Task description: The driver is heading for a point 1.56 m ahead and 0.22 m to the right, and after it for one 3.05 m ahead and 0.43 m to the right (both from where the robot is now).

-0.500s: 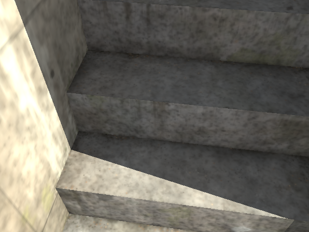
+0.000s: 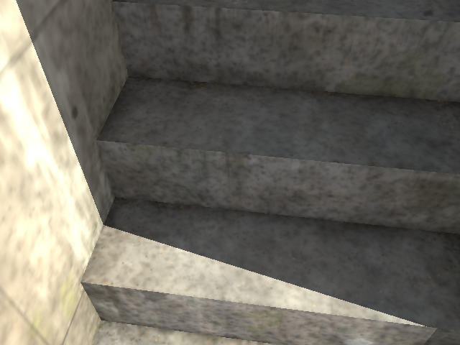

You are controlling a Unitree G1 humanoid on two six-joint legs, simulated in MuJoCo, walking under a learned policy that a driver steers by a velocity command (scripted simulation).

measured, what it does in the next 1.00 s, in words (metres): stands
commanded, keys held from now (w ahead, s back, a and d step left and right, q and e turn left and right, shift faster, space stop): w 0.72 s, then no key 0.28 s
